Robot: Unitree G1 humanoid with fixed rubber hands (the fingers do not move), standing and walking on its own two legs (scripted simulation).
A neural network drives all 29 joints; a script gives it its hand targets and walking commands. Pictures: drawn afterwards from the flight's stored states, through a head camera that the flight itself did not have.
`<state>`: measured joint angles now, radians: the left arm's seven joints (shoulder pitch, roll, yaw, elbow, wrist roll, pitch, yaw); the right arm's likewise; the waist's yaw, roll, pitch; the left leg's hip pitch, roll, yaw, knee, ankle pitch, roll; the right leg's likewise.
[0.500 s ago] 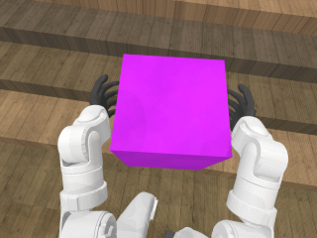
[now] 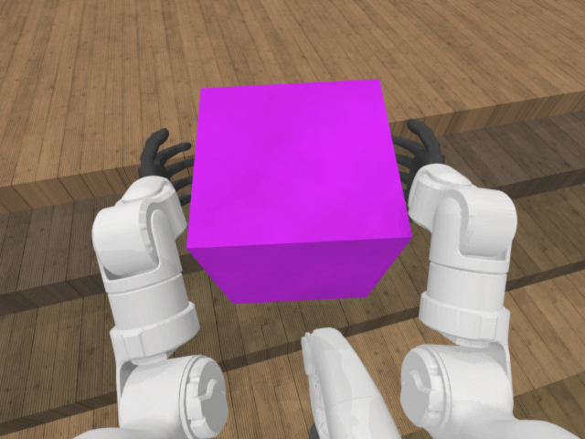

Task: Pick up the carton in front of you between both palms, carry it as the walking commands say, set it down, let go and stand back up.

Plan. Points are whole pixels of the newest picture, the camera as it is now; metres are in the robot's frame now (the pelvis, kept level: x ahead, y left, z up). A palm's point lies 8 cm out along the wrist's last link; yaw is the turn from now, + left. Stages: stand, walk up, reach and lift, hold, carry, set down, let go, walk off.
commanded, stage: carry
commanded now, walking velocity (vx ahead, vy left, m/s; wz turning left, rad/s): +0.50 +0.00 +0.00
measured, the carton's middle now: (295, 207) +0.38 -0.07 +0.09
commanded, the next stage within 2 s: none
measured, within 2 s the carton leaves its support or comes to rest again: neither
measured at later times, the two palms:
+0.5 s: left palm out of the picture +0.65 +0.16 +0.29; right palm out of the picture +0.68 -0.14 +0.28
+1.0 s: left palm out of the picture +0.96 +0.16 +0.39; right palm out of the picture +0.95 -0.14 +0.40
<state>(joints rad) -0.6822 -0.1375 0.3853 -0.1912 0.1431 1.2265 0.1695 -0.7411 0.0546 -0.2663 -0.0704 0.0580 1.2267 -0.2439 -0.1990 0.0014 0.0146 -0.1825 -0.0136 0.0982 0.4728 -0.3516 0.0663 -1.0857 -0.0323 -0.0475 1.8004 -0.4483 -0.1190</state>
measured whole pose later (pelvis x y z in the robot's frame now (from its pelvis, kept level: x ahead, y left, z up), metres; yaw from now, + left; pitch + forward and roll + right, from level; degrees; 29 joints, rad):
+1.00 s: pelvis +0.61 +0.01 +0.23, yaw +1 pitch +3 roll -1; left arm -0.60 -0.11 0.31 -0.23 0.07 1.23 0.16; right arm -0.64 0.09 -0.26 -0.14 0.03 1.21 -0.21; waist -0.09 -0.03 -0.04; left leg -0.11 0.04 0.08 0.39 -0.33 0.01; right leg -1.14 -0.08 -0.06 1.67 -0.47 -0.10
